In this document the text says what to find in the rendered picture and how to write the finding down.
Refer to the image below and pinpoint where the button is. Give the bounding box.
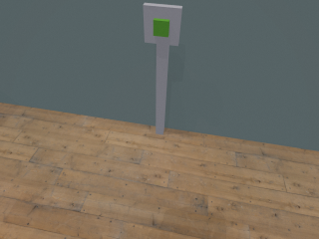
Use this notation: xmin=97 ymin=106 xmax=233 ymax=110
xmin=153 ymin=18 xmax=169 ymax=37

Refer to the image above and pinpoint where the panel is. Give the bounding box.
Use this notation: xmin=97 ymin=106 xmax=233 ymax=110
xmin=143 ymin=2 xmax=182 ymax=135

